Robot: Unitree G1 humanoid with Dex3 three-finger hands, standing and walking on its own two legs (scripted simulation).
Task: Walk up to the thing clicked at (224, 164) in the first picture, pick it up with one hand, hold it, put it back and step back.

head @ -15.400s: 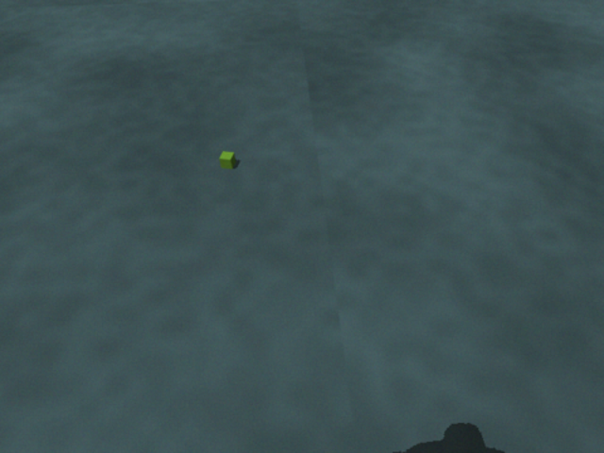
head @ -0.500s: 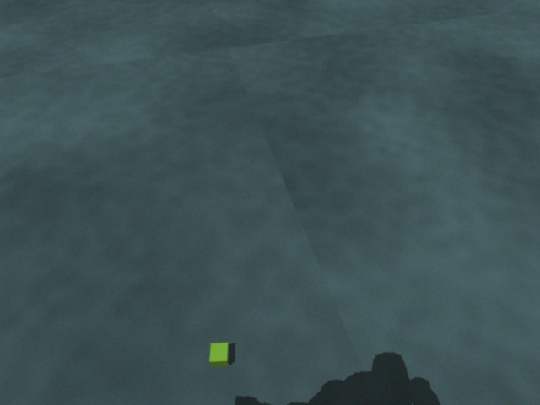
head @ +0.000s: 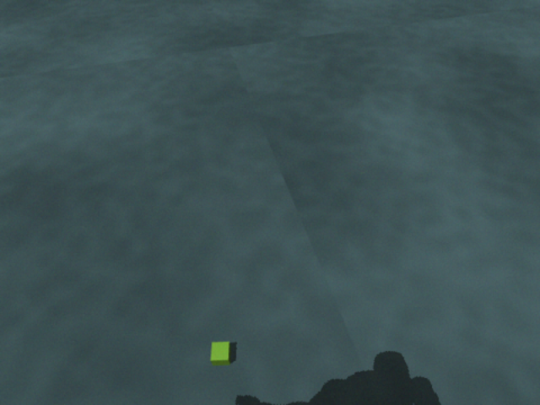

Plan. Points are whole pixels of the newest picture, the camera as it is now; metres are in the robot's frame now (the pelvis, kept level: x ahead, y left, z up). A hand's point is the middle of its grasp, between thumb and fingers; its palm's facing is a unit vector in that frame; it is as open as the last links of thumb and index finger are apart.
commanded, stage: stand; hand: left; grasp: from above
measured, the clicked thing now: (221, 353) +0.42 +0.20 -0.75
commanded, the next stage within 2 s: rise first in 0.28 s
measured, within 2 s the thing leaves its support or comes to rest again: neither
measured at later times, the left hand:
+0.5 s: hand out of the picture +0.11 +0.25 -0.16, palm faces +0.04 -0.94 -0.33, open 7.7 cm
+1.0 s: hand out of the picture +0.13 +0.26 -0.23, palm faces -0.16 -0.89 -0.43, open 13.8 cm
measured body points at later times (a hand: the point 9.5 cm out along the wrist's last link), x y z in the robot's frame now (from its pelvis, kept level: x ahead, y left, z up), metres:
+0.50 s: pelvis -0.01 +0.00 -0.01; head +0.03 +0.00 +0.44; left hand +0.11 +0.30 -0.13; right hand +0.09 -0.29 -0.13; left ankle -0.01 +0.12 -0.75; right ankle +0.00 -0.13 -0.75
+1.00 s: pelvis -0.02 +0.01 -0.08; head +0.08 +0.03 +0.36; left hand +0.13 +0.30 -0.20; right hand +0.13 -0.25 -0.18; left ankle -0.01 +0.12 -0.75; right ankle +0.00 -0.13 -0.75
